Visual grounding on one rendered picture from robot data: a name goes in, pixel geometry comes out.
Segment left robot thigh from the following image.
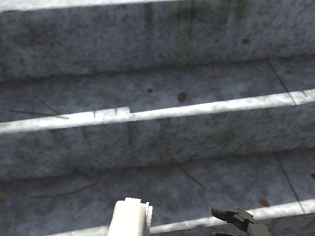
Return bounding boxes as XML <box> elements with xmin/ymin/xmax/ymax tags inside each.
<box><xmin>106</xmin><ymin>198</ymin><xmax>153</xmax><ymax>236</ymax></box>

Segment right robot hand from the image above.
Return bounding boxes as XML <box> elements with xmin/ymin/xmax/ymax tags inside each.
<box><xmin>211</xmin><ymin>206</ymin><xmax>272</xmax><ymax>236</ymax></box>

